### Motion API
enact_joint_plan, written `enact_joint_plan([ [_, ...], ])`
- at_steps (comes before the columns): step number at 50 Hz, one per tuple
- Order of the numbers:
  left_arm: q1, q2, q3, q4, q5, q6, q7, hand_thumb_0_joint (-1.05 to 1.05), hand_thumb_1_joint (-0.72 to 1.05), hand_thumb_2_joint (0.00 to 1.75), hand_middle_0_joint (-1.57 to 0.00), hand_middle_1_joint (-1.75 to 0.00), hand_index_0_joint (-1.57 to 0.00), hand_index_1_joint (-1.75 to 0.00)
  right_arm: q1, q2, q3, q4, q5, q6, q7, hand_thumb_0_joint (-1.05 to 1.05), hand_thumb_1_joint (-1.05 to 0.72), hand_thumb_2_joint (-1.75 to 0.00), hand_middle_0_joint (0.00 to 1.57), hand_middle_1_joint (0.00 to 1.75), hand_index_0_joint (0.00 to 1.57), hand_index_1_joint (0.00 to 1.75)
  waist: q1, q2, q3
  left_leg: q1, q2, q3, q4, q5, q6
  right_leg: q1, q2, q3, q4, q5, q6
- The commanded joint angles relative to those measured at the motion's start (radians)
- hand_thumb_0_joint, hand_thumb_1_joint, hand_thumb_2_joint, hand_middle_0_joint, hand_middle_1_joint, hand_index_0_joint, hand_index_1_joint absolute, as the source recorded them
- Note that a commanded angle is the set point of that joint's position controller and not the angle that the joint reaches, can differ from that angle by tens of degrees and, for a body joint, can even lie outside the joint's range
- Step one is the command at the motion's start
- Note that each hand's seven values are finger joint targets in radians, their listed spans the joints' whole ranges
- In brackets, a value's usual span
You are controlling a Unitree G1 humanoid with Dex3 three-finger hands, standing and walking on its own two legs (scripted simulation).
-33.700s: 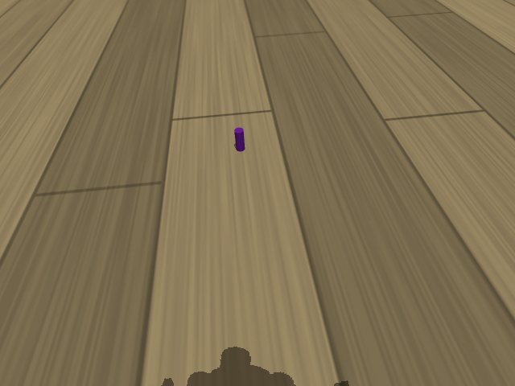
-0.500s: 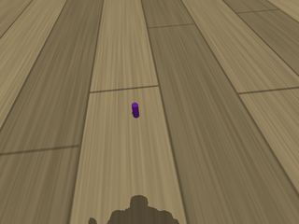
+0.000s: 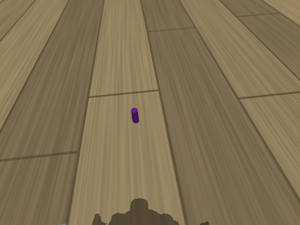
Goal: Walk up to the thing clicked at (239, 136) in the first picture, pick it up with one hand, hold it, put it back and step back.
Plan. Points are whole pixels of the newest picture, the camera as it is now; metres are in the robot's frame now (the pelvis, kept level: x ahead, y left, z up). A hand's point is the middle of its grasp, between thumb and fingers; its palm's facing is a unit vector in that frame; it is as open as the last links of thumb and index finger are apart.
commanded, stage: step back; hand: left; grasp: from the side
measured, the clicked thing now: (135, 115) +1.02 +0.22 -0.69
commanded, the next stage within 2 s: stand in 0.28 s
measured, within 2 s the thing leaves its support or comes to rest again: neither
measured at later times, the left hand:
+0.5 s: hand out of the picture +0.12 +0.27 -0.13, palm faces -0.02 -0.94 -0.34, open 7.4 cm
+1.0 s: hand out of the picture +0.08 +0.26 -0.13, palm faces -0.05 -0.94 -0.35, open 7.4 cm
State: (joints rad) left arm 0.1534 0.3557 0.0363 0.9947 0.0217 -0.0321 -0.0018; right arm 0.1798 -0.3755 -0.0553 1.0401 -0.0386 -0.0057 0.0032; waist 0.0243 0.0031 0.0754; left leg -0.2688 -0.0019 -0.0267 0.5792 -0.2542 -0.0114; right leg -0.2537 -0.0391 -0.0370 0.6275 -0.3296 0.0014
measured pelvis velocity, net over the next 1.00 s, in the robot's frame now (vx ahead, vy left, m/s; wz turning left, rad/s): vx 0.01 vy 0.00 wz -0.03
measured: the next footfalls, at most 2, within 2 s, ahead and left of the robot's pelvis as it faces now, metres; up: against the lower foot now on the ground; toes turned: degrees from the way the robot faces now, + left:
none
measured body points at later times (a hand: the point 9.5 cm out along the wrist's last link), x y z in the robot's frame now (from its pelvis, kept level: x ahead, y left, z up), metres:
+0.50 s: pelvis +0.02 +0.02 +0.02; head +0.03 +0.02 +0.47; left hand +0.12 +0.32 -0.11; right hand +0.14 -0.28 -0.10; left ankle +0.03 +0.13 -0.73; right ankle +0.01 -0.12 -0.73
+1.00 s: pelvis +0.01 +0.00 +0.02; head +0.02 +0.00 +0.47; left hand +0.09 +0.30 -0.11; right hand +0.07 -0.30 -0.12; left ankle +0.03 +0.13 -0.73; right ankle +0.01 -0.12 -0.73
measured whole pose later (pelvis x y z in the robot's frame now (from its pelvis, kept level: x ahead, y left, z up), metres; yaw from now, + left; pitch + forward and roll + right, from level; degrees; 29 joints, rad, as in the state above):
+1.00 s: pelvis +0.01 +0.00 +0.02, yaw -1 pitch -2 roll +0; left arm 0.12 0.35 0.00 1.14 0.01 -0.02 -0.01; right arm 0.11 -0.35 -0.01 1.16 -0.02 -0.01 0.01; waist 0.00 0.01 0.06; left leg -0.13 0.02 0.00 0.32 -0.15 -0.02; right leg -0.11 -0.02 -0.02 0.32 -0.18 0.01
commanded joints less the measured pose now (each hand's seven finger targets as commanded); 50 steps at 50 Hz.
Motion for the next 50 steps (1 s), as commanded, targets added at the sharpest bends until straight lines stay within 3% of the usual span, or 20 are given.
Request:
enact_joint_plan([
  [1,-0.070,0.210,0.040,-0.060,-0.022,-0.012,0.016,0.00,0.90,0.90,-0.20,-0.30,-0.20,-0.30,-0.094,-0.226,-0.034,-0.063,0.013,-0.028,-0.006,0.00,-0.90,-0.90,0.20,0.30,0.20,0.30,0.003,0.067,-0.100,-0.027,0.193,-0.199,-0.178,0.060,0.111,0.068,-0.013,0.064,-0.104,-0.018,-0.023],
  [5,-0.064,0.232,0.040,-0.018,-0.017,-0.022,0.019,0.00,0.90,0.90,-0.20,-0.30,-0.20,-0.30,-0.117,-0.189,-0.017,-0.032,0.017,-0.027,-0.010,0.00,-0.90,-0.90,0.20,0.30,0.20,0.30,0.001,0.056,-0.121,0.003,0.126,-0.105,-0.140,0.248,0.055,0.159,-0.065,0.100,-0.165,0.267,-0.037],
  [7,-0.062,0.239,0.041,-0.003,-0.019,-0.022,0.021,0.00,0.90,0.90,-0.20,-0.30,-0.20,-0.30,-0.125,-0.186,-0.016,-0.020,0.020,-0.026,-0.011,0.00,-0.90,-0.90,0.20,0.30,0.20,0.30,-0.001,0.053,-0.138,0.048,0.118,-0.080,-0.126,0.325,0.050,0.167,-0.080,0.097,-0.173,0.351,-0.037],
  [12,-0.100,0.220,0.033,0.014,-0.016,-0.013,0.022,0.00,0.90,0.90,-0.20,-0.30,-0.20,-0.30,-0.147,-0.183,-0.019,-0.001,0.022,-0.020,-0.012,0.00,-0.90,-0.90,0.20,0.30,0.20,0.30,-0.010,0.045,-0.158,0.098,0.138,-0.087,-0.172,0.334,0.056,0.166,-0.069,0.072,-0.188,0.320,-0.027],
  [13,-0.097,0.218,0.031,0.013,-0.014,-0.012,0.022,0.00,0.90,0.90,-0.20,-0.30,-0.20,-0.30,-0.156,-0.184,-0.018,-0.002,0.022,-0.020,-0.012,0.00,-0.90,-0.90,0.20,0.30,0.20,0.30,-0.008,0.047,-0.159,0.111,0.138,-0.081,-0.175,0.351,0.057,0.160,-0.069,0.072,-0.192,0.330,-0.024],
  [14,-0.081,0.175,0.010,0.043,-0.025,-0.009,0.018,0.00,0.90,0.90,-0.20,-0.30,-0.20,-0.30,-0.147,-0.186,-0.007,0.002,0.030,-0.029,-0.011,0.00,-0.90,-0.90,0.20,0.30,0.20,0.30,-0.010,0.029,-0.164,0.159,0.147,-0.100,-0.195,0.425,0.054,0.168,-0.075,0.085,-0.215,0.375,-0.017],
  [19,-0.107,0.197,0.008,0.053,-0.019,-0.008,0.019,0.00,0.90,0.90,-0.20,-0.30,-0.20,-0.30,-0.167,-0.182,-0.008,0.010,0.034,-0.033,-0.013,0.00,-0.90,-0.90,0.20,0.30,0.20,0.30,-0.018,0.011,-0.173,0.219,0.142,-0.072,-0.215,0.495,0.037,0.197,-0.089,0.082,-0.262,0.451,-0.011],
  [28,-0.120,0.210,0.009,0.073,-0.010,-0.007,0.011,0.00,0.90,0.90,-0.20,-0.30,-0.20,-0.30,-0.193,-0.176,-0.002,0.019,0.031,-0.027,-0.005,0.00,-0.90,-0.90,0.20,0.30,0.20,0.30,-0.020,0.010,-0.090,0.161,0.126,-0.067,-0.313,0.169,0.026,0.162,-0.092,0.101,-0.355,0.219,-0.004],
  [30,-0.120,0.205,0.007,0.074,-0.009,-0.010,0.010,0.00,0.90,0.90,-0.20,-0.30,-0.20,-0.30,-0.199,-0.179,-0.003,0.017,0.030,-0.030,-0.004,0.00,-0.90,-0.90,0.20,0.30,0.20,0.30,-0.021,0.014,-0.122,0.184,0.130,-0.064,-0.298,0.241,0.027,0.181,-0.097,0.099,-0.348,0.273,-0.007],
  [33,-0.107,0.206,0.005,0.082,-0.009,-0.010,0.009,0.00,0.90,0.90,-0.20,-0.30,-0.20,-0.30,-0.187,-0.170,0.001,0.027,0.031,-0.029,-0.002,0.00,-0.90,-0.90,0.20,0.30,0.20,0.30,-0.022,-0.001,-0.095,0.184,0.124,-0.067,-0.313,0.181,0.021,0.142,-0.093,0.103,-0.369,0.209,-0.007],
  [36,-0.113,0.206,0.004,0.075,-0.012,-0.012,0.009,0.00,0.90,0.90,-0.20,-0.30,-0.20,-0.30,-0.177,-0.178,0.001,0.032,0.030,-0.029,0.000,0.00,-0.90,-0.90,0.20,0.30,0.20,0.30,-0.024,0.010,-0.110,0.176,0.125,-0.063,-0.306,0.198,0.025,0.166,-0.099,0.108,-0.366,0.240,-0.009],
  [43,-0.088,0.208,0.002,0.085,-0.011,-0.007,0.008,0.00,0.90,0.90,-0.20,-0.30,-0.20,-0.30,-0.162,-0.176,0.005,0.043,0.031,-0.025,0.000,0.00,-0.90,-0.90,0.20,0.30,0.20,0.30,-0.020,-0.014,-0.074,0.156,0.122,-0.073,-0.321,0.118,0.020,0.126,-0.091,0.110,-0.378,0.155,-0.011],
  [45,-0.094,0.212,0.004,0.079,-0.013,-0.008,0.007,0.00,0.90,0.90,-0.20,-0.30,-0.20,-0.30,-0.143,-0.178,0.007,0.044,0.029,-0.026,0.000,0.00,-0.90,-0.90,0.20,0.30,0.20,0.30,-0.025,-0.006,-0.101,0.161,0.125,-0.068,-0.310,0.165,0.022,0.150,-0.096,0.111,-0.365,0.208,-0.014],
  [50,-0.089,0.211,0.000,0.077,-0.014,-0.010,0.008,0.00,0.90,0.90,-0.20,-0.30,-0.20,-0.30,-0.126,-0.180,0.010,0.048,0.029,-0.026,-0.001,0.00,-0.90,-0.90,0.20,0.30,0.20,0.30,-0.029,-0.019,-0.100,0.168,0.127,-0.067,-0.300,0.189,0.021,0.143,-0.096,0.114,-0.368,0.229,-0.013],
])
